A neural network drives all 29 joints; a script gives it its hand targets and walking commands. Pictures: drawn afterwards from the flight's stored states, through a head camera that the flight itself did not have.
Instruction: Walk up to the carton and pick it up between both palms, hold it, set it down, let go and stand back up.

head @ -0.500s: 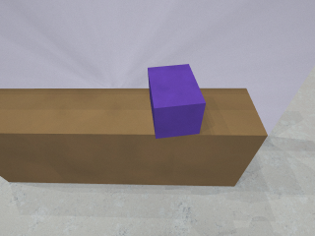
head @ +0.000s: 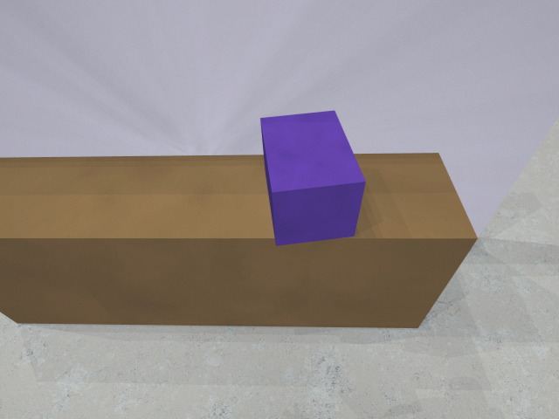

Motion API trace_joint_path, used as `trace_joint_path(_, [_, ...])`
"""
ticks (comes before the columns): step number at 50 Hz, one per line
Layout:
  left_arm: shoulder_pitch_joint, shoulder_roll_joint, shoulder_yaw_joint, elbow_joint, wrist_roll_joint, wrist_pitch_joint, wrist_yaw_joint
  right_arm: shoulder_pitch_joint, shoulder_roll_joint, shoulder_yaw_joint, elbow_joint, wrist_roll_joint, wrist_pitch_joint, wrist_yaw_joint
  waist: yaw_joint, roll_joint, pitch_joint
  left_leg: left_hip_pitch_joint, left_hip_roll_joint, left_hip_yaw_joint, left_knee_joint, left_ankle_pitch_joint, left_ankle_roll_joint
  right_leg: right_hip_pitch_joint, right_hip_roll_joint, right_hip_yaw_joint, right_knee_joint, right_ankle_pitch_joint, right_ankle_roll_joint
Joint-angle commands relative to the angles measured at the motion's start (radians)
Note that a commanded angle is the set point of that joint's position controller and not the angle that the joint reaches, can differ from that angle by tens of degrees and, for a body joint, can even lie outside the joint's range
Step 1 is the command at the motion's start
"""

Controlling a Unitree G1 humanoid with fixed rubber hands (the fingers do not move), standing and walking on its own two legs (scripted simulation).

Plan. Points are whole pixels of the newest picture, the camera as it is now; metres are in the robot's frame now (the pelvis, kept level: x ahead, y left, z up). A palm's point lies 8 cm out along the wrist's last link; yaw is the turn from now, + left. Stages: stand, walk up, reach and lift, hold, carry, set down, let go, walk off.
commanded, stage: stand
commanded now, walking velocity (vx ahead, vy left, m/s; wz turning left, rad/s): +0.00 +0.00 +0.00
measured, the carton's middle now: (306, 175) +0.73 -0.02 -0.13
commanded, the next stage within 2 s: none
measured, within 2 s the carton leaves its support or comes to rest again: neither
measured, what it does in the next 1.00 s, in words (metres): stands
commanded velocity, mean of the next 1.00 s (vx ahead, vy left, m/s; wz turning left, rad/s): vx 0.00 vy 0.00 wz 0.00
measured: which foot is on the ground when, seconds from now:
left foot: down 0.00-1.00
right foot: down 0.00-1.00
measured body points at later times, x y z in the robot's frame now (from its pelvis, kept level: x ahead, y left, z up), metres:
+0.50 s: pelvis +0.00 +0.00 +0.00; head +0.02 -0.01 +0.45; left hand +0.09 +0.31 -0.12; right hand +0.09 -0.32 -0.13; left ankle -0.02 +0.13 -0.75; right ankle +0.00 -0.13 -0.75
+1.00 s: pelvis -0.01 -0.01 +0.00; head +0.01 -0.01 +0.45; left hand +0.08 +0.31 -0.12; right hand +0.08 -0.32 -0.13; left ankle -0.02 +0.13 -0.75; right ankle +0.00 -0.13 -0.75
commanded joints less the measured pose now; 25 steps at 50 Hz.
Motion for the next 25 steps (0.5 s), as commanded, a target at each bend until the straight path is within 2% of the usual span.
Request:
trace_joint_path(1, [-0.007, 0.189, 0.033, -0.05, 0.002, -0.015, 0.013, -0.036, -0.198, -0.036, -0.054, -0.014, -0.015, -0.01, 0.004, -0.009, -0.09, 0.013, 0.104, -0.079, -0.03, 0.152, 0.038, 0.034, -0.13, 0.079, -0.022, 0.214, -0.035])
trace_joint_path(2, [-0.022, 0.195, 0.042, -0.046, -0.002, -0.014, 0.01, -0.038, -0.211, -0.053, -0.05, -0.002, -0.016, -0.011, 0.017, 0.03, -0.079, -0.002, 0.098, -0.081, -0.044, 0.145, 0.039, 0.016, -0.128, 0.085, -0.021, 0.173, -0.043])
trace_joint_path(3, [-0.045, 0.19, 0.033, -0.043, 0.011, -0.01, 0.001, -0.012, -0.206, -0.045, -0.034, -0.003, -0.012, -0.01, -0.012, -0.043, -0.117, 0.043, 0.104, -0.087, -0.05, 0.141, 0.036, 0.03, -0.12, 0.06, -0.018, 0.175, -0.043])
trace_joint_path(4, [-0.01, 0.15, 0.032, -0.046, 0.004, -0.013, -0.003, -0.042, -0.223, -0.051, -0.053, -0.011, -0.015, -0.018, 0.029, -0.033, -0.086, 0.03, 0.109, -0.088, -0.034, 0.145, 0.049, 0.009, -0.113, 0.058, -0.028, 0.16, -0.035])
trace_joint_path(5, [-0.007, 0.21, 0.034, -0.032, 0.005, -0.014, 0.005, -0.015, -0.189, -0.046, -0.051, 0.003, -0.013, -0.001, 0.001, -0.044, -0.1, 0.044, 0.092, -0.096, -0.04, 0.142, 0.042, 0.01, -0.114, 0.083, -0.048, 0.136, -0.028])
trace_joint_path(6, [-0.039, 0.184, 0.034, -0.033, 0.009, -0.007, 0.008, -0.043, -0.213, -0.051, -0.06, 0.0, -0.016, -0.013, -0.005, -0.038, -0.086, 0.054, 0.111, -0.07, -0.026, 0.134, 0.038, -0.006, -0.123, 0.073, -0.056, 0.175, -0.037])
trace_joint_path(7, [-0.053, 0.196, 0.042, -0.045, 0.006, -0.009, 0.013, -0.019, -0.155, -0.048, -0.054, 0.005, -0.017, -0.015, -0.024, 0.012, -0.065, 0.036, 0.099, -0.093, -0.034, 0.149, 0.041, -0.024, -0.12, 0.088, -0.054, 0.178, -0.039])
trace_joint_path(8, [-0.034, 0.216, 0.043, -0.05, 0.007, -0.013, 0.007, 0.016, -0.157, -0.04, -0.054, -0.003, -0.012, -0.015, -0.017, 0.017, -0.039, 0.004, 0.091, -0.08, -0.044, 0.133, 0.038, -0.017, -0.112, 0.088, -0.054, 0.114, -0.033])
trace_joint_path(9, [-0.027, 0.173, 0.036, -0.054, 0.003, -0.015, 0.003, -0.022, -0.202, -0.045, -0.041, 0.0, -0.004, -0.017, 0.013, -0.04, -0.038, 0.019, 0.094, -0.097, -0.031, 0.142, 0.037, -0.034, -0.104, 0.065, -0.048, 0.126, -0.026])
trace_joint_path(10, [-0.05, 0.207, 0.041, -0.052, 0.018, -0.013, 0.005, -0.02, -0.193, -0.055, -0.048, -0.004, 0.003, -0.015, -0.02, -0.043, -0.087, 0.033, 0.101, -0.085, -0.04, 0.109, 0.039, -0.002, -0.11, 0.06, -0.033, 0.131, -0.028])
trace_joint_path(11, [0.011, 0.202, 0.044, -0.049, 0.005, -0.019, 0.004, 0.001, -0.188, -0.046, -0.04, -0.01, 0.008, -0.011, 0.009, 0.024, -0.096, 0.054, 0.102, -0.088, -0.034, 0.128, 0.039, 0.004, -0.109, 0.076, -0.034, 0.125, -0.028])
trace_joint_path(12, [-0.023, 0.192, 0.029, -0.053, 0.005, -0.017, -0.004, -0.011, -0.178, -0.044, -0.054, 0.005, 0.0, -0.006, -0.01, -0.034, -0.094, 0.028, 0.094, -0.09, -0.021, 0.1, 0.033, -0.015, -0.11, 0.071, -0.051, 0.11, -0.031])
trace_joint_path(13, [-0.001, 0.189, 0.04, -0.053, 0.004, -0.008, 0.002, -0.024, -0.192, -0.05, -0.063, 0.007, -0.004, -0.001, -0.001, -0.003, -0.077, 0.047, 0.095, -0.084, -0.011, 0.091, 0.027, -0.031, -0.102, 0.083, -0.067, 0.125, -0.035])
trace_joint_path(14, [-0.029, 0.163, 0.027, -0.047, 0.003, -0.021, 0.0, -0.007, -0.155, -0.039, -0.061, 0.003, -0.008, -0.013, -0.011, -0.02, -0.027, 0.003, 0.103, -0.086, -0.018, 0.101, 0.043, -0.037, -0.13, 0.095, -0.051, 0.156, -0.037])
trace_joint_path(15, [-0.061, 0.211, 0.042, -0.054, 0.011, -0.016, -0.002, -0.019, -0.168, -0.04, -0.044, -0.003, -0.007, -0.012, -0.023, 0.001, -0.039, 0.017, 0.11, -0.092, -0.037, 0.124, 0.039, -0.046, -0.122, 0.088, -0.042, 0.179, -0.042])
trace_joint_path(16, [-0.02, 0.182, 0.033, -0.058, 0.006, -0.021, 0.003, -0.048, -0.193, -0.038, -0.072, -0.007, -0.015, -0.014, -0.009, 0.037, -0.053, 0.001, 0.1, -0.09, -0.028, 0.133, 0.044, 0.006, -0.116, 0.084, -0.04, 0.179, -0.034])
trace_joint_path(17, [-0.03, 0.178, 0.038, -0.039, 0.004, -0.012, 0.003, -0.048, -0.194, -0.042, -0.066, -0.003, -0.017, -0.01, -0.008, -0.017, -0.092, 0.009, 0.107, -0.106, -0.031, 0.156, 0.051, 0.02, -0.125, 0.069, -0.033, 0.201, -0.049])
trace_joint_path(18, [-0.016, 0.177, 0.032, -0.052, 0.009, -0.012, 0.003, -0.037, -0.212, -0.052, -0.076, -0.007, -0.016, -0.015, 0.003, -0.015, -0.102, 0.031, 0.102, -0.096, -0.034, 0.176, 0.037, 0.027, -0.105, 0.065, -0.021, 0.209, -0.039])
trace_joint_path(19, [-0.026, 0.182, 0.032, -0.053, 0.007, -0.011, 0.003, -0.037, -0.212, -0.046, -0.053, -0.005, -0.016, -0.014, 0.026, 0.04, -0.096, 0.017, 0.093, -0.091, -0.034, 0.186, 0.031, 0.029, -0.114, 0.069, -0.032, 0.187, -0.04])
trace_joint_path(20, [-0.005, 0.23, 0.043, -0.052, 0.004, -0.017, 0.005, -0.011, -0.18, -0.037, -0.054, -0.003, -0.011, -0.01, 0.017, -0.011, -0.057, 0.007, 0.094, -0.095, -0.04, 0.131, 0.033, 0.002, -0.113, 0.068, -0.039, 0.139, -0.029])
trace_joint_path(21, [-0.017, 0.237, 0.049, -0.04, 0.012, -0.01, 0.006, -0.044, -0.192, -0.04, -0.058, 0.001, -0.009, -0.012, 0.0, -0.038, -0.077, 0.028, 0.108, -0.088, -0.025, 0.14, 0.037, -0.006, -0.108, 0.059, -0.056, 0.137, -0.033])
trace_joint_path(23, [-0.013, 0.192, 0.038, -0.051, 0.004, -0.011, 0.008, -0.037, -0.17, -0.029, -0.058, 0.009, -0.005, -0.009, 0.01, 0.027, -0.106, 0.027, 0.107, -0.078, -0.022, 0.152, 0.044, 0.019, -0.127, 0.087, -0.037, 0.215, -0.05])
trace_joint_path(24, [0.003, 0.236, 0.043, -0.049, 0.004, -0.015, 0.007, -0.005, -0.149, -0.023, -0.054, 0.002, -0.006, -0.008, 0.005, 0.027, -0.084, 0.005, 0.093, -0.059, -0.017, 0.123, 0.033, 0.022, -0.119, 0.093, -0.036, 0.164, -0.04])
trace_joint_path(25, [-0.022, 0.203, 0.034, -0.042, 0.006, -0.011, 0.009, 0.012, -0.155, -0.03, -0.056, -0.001, -0.005, -0.008, -0.025, -0.002, -0.078, 0.042, 0.1, -0.089, -0.033, 0.15, 0.039, -0.004, -0.109, 0.07, -0.03, 0.185, -0.044])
